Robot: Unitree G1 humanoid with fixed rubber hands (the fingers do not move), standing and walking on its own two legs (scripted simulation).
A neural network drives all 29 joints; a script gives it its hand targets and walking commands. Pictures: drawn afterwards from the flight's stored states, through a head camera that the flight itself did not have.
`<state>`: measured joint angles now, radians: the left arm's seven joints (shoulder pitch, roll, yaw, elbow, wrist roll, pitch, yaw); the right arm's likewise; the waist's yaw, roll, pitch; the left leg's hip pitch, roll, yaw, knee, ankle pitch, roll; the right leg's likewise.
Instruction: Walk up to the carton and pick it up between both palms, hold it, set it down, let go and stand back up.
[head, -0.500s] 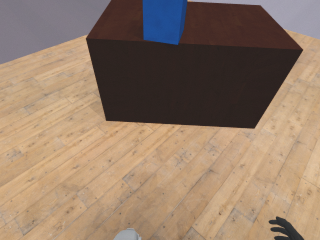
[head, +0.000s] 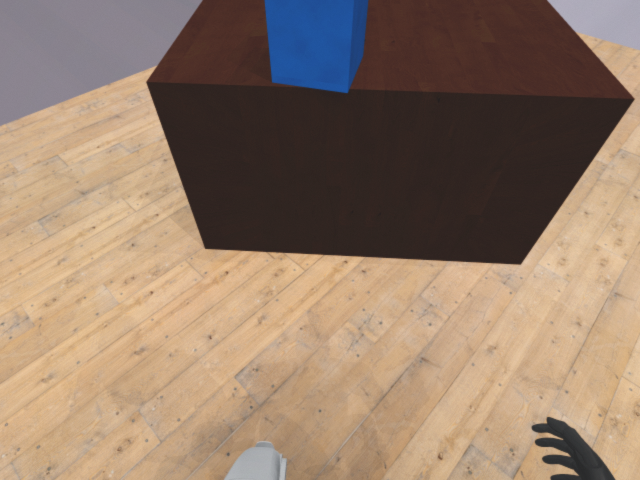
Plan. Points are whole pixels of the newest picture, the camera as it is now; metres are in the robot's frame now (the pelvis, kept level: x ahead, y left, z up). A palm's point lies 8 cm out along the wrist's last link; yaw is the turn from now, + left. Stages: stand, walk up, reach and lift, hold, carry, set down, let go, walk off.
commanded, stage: walk up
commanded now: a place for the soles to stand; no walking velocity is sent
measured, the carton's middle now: (320, 19) +1.09 +0.00 +0.09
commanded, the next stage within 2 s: none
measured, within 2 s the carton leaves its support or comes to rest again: neither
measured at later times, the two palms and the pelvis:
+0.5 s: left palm (97, 477) +0.15 +0.28 -0.07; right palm (586, 397) +0.24 -0.35 -0.06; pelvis +0.12 -0.04 +0.00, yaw -1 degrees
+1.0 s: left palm (154, 342) +0.32 +0.25 -0.06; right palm (568, 331) +0.34 -0.37 -0.07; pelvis +0.23 -0.06 +0.00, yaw +0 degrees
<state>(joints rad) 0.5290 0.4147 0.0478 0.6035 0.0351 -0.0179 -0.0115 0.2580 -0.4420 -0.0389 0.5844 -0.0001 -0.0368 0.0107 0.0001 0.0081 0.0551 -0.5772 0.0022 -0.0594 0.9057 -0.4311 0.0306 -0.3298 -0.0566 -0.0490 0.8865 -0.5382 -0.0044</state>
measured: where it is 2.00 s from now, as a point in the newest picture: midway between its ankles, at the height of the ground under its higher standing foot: (336, 461)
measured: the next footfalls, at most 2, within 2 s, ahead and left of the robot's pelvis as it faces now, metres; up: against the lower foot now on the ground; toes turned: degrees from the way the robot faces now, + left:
left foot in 0.02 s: +0.15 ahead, +0.14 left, +0.00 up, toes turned -3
right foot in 0.28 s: +0.13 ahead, -0.17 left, +0.00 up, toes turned -2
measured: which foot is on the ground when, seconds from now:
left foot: up 0.00-0.00, down 0.02-0.28, up 0.30-0.54, down 0.56-1.00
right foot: down 0.00-0.02, up 0.04-0.26, down 0.28-0.58, up 0.60-0.84, down 0.86-1.00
